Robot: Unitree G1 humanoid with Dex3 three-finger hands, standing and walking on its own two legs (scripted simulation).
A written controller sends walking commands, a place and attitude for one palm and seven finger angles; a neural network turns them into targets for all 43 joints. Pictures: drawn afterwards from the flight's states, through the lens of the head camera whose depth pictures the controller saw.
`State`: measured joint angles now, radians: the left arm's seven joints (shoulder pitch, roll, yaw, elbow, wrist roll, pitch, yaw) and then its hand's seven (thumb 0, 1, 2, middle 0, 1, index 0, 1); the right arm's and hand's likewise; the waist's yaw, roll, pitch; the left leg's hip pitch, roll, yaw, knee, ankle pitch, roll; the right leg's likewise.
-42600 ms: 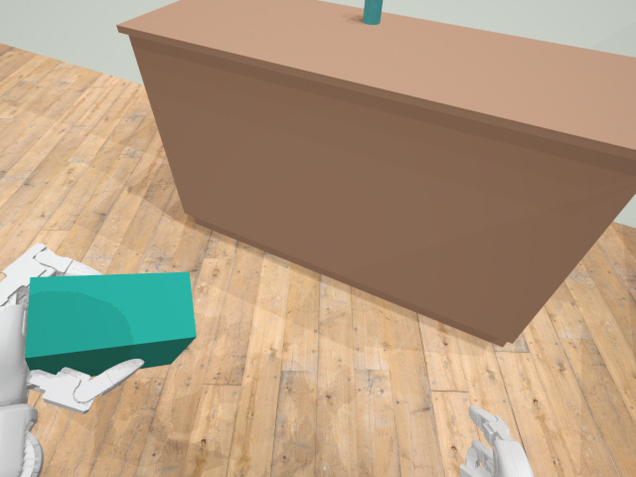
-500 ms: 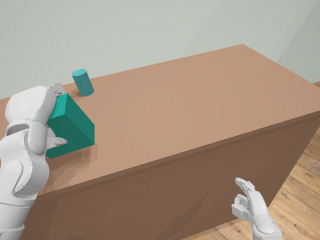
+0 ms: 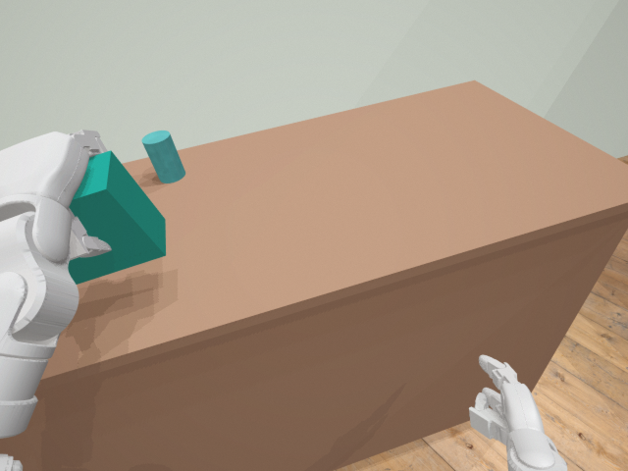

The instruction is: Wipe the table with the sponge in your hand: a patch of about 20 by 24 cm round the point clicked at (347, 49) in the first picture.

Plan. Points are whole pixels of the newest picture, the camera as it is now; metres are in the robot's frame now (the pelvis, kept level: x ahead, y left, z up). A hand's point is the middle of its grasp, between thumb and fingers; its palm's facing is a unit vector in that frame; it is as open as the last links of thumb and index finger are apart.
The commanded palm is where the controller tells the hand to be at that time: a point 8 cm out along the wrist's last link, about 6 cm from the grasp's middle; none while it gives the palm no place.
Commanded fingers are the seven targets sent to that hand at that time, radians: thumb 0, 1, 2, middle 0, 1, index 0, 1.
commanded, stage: lift the sponge slowly off the table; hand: left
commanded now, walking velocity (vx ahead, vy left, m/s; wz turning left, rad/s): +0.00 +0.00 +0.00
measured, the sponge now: (103, 232) +0.29 +0.31 +0.20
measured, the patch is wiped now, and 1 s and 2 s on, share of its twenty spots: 1.00 1.00 1.00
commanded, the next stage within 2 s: bring the sponge back beside the body in 0.22 s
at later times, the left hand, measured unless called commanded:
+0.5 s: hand (73, 204) +0.28 +0.30 +0.26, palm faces +0.31 -0.08 -0.95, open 10.4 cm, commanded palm +0.22 +0.31 +0.33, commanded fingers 0.00 0.10 1.30 -1.20 -1.60 -1.20 -1.60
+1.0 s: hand (60, 224) +0.25 +0.31 +0.25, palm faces +0.34 -0.13 -0.93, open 10.4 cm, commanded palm +0.19 +0.31 +0.32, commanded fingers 0.00 0.10 1.30 -1.20 -1.60 -1.20 -1.60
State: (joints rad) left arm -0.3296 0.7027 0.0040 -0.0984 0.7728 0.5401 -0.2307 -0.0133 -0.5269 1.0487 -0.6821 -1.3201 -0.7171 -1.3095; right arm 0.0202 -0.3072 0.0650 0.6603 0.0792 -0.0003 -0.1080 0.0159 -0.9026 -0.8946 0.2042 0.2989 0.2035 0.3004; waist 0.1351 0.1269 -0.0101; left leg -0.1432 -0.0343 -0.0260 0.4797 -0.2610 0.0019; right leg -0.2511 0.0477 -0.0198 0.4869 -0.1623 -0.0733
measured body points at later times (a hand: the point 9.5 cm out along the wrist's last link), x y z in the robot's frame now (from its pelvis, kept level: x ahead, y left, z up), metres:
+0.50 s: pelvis +0.00 +0.01 +0.00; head -0.03 -0.04 +0.45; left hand +0.26 +0.30 +0.31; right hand +0.27 -0.18 -0.07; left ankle +0.00 +0.12 -0.74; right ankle +0.07 -0.07 -0.74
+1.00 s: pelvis +0.01 +0.02 +0.00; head -0.02 -0.03 +0.45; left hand +0.23 +0.31 +0.30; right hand +0.28 -0.17 -0.05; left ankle +0.00 +0.12 -0.74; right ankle +0.07 -0.07 -0.74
